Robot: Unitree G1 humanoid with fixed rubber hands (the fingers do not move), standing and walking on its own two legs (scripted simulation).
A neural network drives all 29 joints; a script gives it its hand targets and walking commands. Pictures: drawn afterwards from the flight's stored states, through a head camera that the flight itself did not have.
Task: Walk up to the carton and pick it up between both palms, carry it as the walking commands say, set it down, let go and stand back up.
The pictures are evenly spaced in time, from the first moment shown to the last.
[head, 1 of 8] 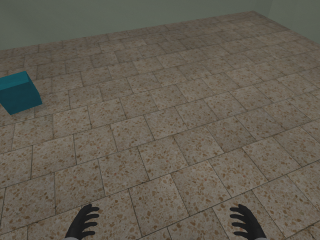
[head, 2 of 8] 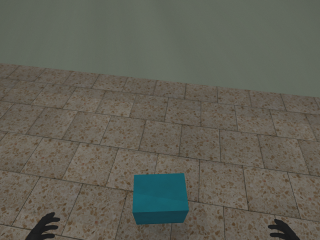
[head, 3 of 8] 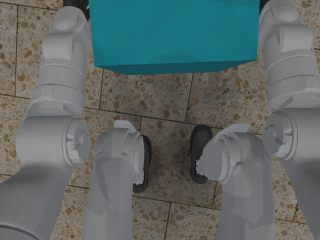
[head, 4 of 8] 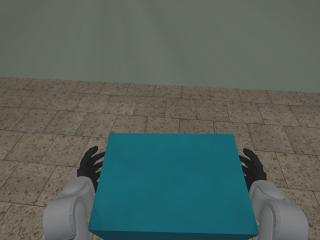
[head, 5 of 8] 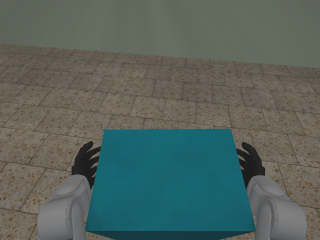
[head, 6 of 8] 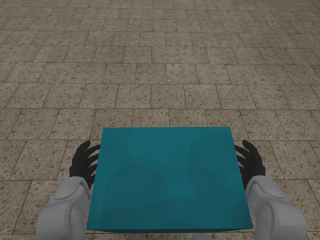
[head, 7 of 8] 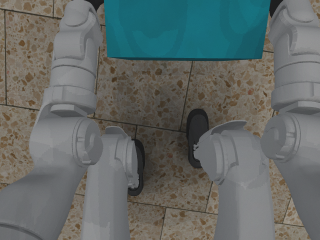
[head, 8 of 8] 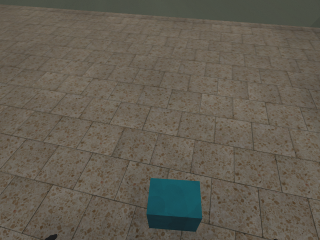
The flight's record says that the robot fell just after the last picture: no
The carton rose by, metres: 0.68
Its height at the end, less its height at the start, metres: +0.00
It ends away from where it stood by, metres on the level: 2.73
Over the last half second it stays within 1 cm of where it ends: yes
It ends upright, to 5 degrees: yes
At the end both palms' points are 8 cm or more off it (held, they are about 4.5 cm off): yes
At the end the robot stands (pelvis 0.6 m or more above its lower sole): yes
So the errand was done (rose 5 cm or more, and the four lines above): yes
